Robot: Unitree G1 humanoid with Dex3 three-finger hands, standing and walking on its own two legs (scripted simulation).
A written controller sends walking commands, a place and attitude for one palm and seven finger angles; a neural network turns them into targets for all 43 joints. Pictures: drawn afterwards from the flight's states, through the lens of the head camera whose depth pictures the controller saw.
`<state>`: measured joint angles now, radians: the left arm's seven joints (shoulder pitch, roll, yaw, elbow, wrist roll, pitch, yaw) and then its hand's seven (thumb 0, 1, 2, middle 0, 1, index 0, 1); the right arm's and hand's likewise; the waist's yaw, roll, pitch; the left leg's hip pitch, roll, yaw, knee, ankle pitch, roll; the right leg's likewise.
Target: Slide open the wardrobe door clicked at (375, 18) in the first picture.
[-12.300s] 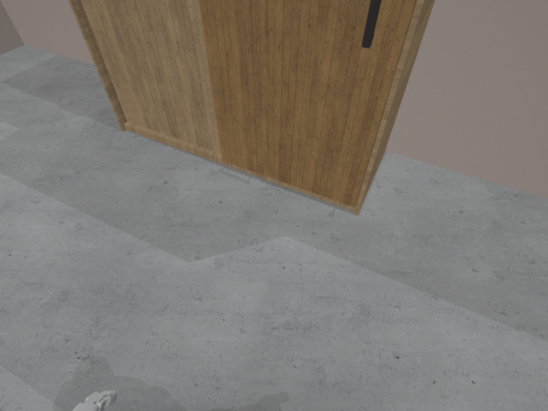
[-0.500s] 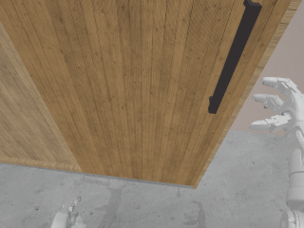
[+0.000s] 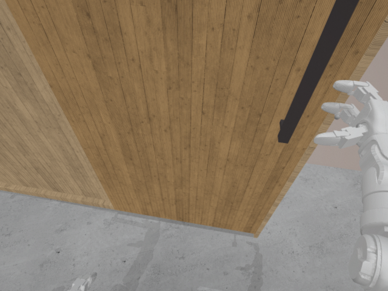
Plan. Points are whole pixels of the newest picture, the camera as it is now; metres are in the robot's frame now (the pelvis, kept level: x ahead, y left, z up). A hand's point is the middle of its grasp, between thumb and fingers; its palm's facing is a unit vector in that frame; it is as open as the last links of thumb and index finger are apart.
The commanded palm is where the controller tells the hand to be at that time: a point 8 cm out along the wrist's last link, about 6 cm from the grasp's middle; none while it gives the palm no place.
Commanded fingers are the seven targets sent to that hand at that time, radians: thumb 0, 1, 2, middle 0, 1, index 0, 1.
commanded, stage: move the hooked fingers beside the handle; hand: right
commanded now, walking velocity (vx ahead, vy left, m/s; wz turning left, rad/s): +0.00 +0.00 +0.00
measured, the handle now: (305, 79) +0.50 -0.17 +0.20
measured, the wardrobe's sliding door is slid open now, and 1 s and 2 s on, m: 0.00 0.00 0.00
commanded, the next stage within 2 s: feel for the door with the fingertips in 0.80 s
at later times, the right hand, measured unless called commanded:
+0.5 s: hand (336, 119) +0.43 -0.23 +0.17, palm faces +0.09 +1.00 +0.01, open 14.0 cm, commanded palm +0.40 -0.28 +0.16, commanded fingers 0.00 0.50 -0.30 0.30 1.20 0.30 1.20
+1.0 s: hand (332, 119) +0.43 -0.23 +0.16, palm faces +0.07 +1.00 +0.02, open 14.0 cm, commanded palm +0.40 -0.27 +0.16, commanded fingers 0.00 0.50 -0.30 0.30 1.20 0.30 1.20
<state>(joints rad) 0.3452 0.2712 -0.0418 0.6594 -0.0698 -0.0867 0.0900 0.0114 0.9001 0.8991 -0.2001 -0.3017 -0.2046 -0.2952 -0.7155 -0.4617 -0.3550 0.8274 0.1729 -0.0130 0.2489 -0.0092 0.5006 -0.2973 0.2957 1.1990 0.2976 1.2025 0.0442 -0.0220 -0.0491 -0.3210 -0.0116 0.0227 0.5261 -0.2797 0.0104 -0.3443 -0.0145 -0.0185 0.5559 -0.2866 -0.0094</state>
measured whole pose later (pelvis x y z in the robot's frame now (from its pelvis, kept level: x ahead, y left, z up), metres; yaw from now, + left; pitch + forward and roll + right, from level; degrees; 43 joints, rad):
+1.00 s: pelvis +0.00 -0.01 +0.00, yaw +0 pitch +5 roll +1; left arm 0.35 0.27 -0.04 0.65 -0.07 -0.07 0.08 0.01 0.90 0.90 -0.20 -0.30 -0.20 -0.30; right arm -0.72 -0.43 -0.33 0.83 0.18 -0.02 0.23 -0.01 0.50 -0.30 0.30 1.20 0.30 1.20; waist 0.04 -0.02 -0.06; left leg -0.36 -0.01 0.02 0.55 -0.29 0.00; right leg -0.38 -0.01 -0.02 0.59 -0.30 -0.02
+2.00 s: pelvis +0.00 +0.00 +0.00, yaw +1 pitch +6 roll +1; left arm 0.38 0.27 -0.03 0.66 -0.05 -0.05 0.06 0.01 0.90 0.90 -0.20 -0.30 -0.20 -0.30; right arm -0.80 -0.43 -0.36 0.93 0.14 -0.09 0.18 -0.01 0.50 -0.30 0.32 1.22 0.32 1.21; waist 0.07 -0.02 -0.07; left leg -0.39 -0.02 0.01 0.56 -0.29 0.01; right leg -0.41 -0.03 -0.03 0.60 -0.30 -0.01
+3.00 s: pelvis +0.00 +0.00 +0.00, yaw +0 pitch +6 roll +1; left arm 0.35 0.25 -0.02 0.67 -0.05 -0.06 0.05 0.01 0.90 0.90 -0.20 -0.30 -0.20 -0.30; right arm -0.78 -0.31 -0.26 0.83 0.14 -0.04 0.08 -0.01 0.50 -0.30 0.29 1.20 0.30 1.20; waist 0.06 -0.03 -0.07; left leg -0.37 -0.01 0.02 0.55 -0.29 0.00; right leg -0.39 -0.02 -0.02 0.60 -0.31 -0.01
